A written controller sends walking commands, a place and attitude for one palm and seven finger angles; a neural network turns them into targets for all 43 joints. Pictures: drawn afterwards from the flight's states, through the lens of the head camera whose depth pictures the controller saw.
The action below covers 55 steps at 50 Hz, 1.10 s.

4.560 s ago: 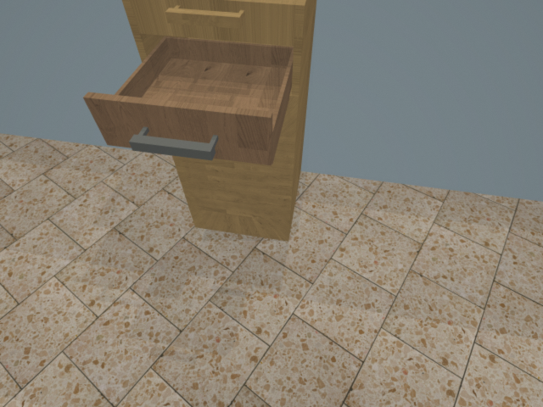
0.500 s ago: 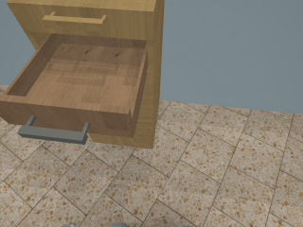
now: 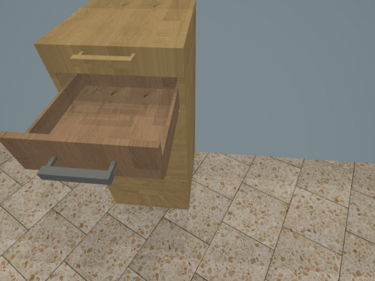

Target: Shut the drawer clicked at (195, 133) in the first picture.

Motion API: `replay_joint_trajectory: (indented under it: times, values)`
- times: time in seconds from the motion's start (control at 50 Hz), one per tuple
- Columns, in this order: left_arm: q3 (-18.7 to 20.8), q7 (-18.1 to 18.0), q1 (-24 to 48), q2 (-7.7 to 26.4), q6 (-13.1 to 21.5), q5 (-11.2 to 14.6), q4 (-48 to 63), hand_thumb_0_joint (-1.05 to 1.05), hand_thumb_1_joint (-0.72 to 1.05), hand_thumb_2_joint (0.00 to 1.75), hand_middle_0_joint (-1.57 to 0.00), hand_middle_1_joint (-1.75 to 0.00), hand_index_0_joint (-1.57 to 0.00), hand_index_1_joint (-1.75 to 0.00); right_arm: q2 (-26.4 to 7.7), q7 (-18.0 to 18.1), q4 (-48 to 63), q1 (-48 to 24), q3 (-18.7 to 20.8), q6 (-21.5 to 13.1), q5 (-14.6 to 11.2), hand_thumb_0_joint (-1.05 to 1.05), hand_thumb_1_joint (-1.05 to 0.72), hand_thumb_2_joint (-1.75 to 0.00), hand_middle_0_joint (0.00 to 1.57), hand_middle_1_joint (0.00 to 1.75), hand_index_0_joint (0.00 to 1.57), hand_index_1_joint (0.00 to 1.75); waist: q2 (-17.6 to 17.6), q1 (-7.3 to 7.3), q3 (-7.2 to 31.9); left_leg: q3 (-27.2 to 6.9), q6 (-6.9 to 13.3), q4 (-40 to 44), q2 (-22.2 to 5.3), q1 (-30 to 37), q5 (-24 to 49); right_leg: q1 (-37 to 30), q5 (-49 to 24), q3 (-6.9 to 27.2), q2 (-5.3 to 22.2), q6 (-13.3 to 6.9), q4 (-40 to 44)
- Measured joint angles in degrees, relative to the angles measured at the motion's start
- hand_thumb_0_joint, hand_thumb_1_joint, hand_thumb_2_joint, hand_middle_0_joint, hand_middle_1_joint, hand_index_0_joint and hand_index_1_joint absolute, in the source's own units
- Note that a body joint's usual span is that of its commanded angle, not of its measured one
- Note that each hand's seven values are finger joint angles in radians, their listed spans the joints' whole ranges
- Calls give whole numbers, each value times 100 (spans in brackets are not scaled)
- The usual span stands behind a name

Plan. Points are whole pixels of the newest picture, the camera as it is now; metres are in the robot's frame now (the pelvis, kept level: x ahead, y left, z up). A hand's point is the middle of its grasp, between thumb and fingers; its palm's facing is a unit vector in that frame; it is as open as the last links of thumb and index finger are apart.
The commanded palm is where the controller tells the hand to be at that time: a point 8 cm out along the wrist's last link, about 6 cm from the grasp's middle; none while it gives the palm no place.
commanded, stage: come to a stop and stand still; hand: left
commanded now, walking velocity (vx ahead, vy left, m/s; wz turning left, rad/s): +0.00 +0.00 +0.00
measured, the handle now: (79, 168) +0.35 +0.28 +0.04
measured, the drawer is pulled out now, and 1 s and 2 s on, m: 0.28 0.28 0.28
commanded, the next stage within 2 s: look again from close up in 0.12 s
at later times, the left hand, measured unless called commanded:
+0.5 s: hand out of the picture +0.05 +0.17 -0.17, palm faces -0.02 -0.98 -0.19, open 7.4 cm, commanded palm none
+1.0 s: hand out of the picture +0.06 +0.19 -0.17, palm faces +0.03 -0.97 -0.22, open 7.4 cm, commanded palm none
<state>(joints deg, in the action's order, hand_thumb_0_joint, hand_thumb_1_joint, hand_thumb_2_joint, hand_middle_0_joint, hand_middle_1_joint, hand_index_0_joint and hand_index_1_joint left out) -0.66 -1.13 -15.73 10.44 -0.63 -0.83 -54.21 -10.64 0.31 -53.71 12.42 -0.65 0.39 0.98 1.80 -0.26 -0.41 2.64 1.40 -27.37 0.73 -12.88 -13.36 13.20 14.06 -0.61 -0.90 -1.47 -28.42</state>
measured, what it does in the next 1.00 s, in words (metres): stands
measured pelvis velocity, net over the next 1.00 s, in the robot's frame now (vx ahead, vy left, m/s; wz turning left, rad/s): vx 0.04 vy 0.01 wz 0.00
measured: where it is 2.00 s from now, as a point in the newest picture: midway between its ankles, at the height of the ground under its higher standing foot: outside the picture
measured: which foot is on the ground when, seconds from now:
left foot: down 0.00-1.00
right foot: down 0.00-1.00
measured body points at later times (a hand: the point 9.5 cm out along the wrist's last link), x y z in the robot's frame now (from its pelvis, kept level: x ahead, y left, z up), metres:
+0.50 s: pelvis +0.03 +0.00 +0.00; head +0.03 +0.00 +0.45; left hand +0.05 +0.23 -0.15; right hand +0.02 -0.24 -0.15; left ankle +0.02 +0.10 -0.74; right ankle +0.01 -0.10 -0.74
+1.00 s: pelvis +0.04 +0.01 +0.00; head +0.05 +0.01 +0.45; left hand +0.06 +0.25 -0.15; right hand +0.07 -0.23 -0.15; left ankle +0.02 +0.10 -0.74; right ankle +0.01 -0.10 -0.74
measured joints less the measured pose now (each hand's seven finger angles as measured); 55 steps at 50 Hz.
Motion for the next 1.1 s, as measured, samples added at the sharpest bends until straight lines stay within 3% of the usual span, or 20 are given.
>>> replay_joint_trajectory:
  times: [0.32,0.6,0.8,1.0,1.1]
  values:
    - [-25,-11,-142,34,88,44,-473,0,91,90,-20,-30,-20,-30,-76,65,-857,638,-42,-73,-35,1,-91,-89,20,30,20,30,-215,-67,-107,1,-38,235,-25,82,25,-70,-21,10,-33,-30,221]
    - [-41,-42,45,15,160,39,-650,0,91,90,-20,-30,-20,-30,118,108,-972,254,-86,-190,-68,1,-91,-89,20,30,20,30,-278,-31,-9,32,-49,231,-55,322,-163,-318,123,50,-66,-28,266]
    - [-22,-43,21,21,173,28,-664,0,91,90,-19,-30,-20,-30,48,133,-940,56,-56,-217,-68,1,-91,-89,20,30,20,30,-266,11,-1,32,-27,291,-26,417,-200,-411,165,54,-40,-2,316]
    - [93,-92,-43,12,75,10,-470,0,91,90,-20,-30,-20,-30,-61,123,-711,105,39,-7,-50,1,-91,-89,20,30,20,30,-215,77,-89,39,-4,-71,30,208,-343,-242,294,52,28,45,17]
    - [214,-133,-60,84,6,-25,-321,0,91,90,-20,-30,-20,-30,-116,103,-532,154,129,122,-39,1,-91,-89,20,30,20,30,-274,97,-164,138,-191,-483,68,-71,-520,-112,405,10,208,158,-260]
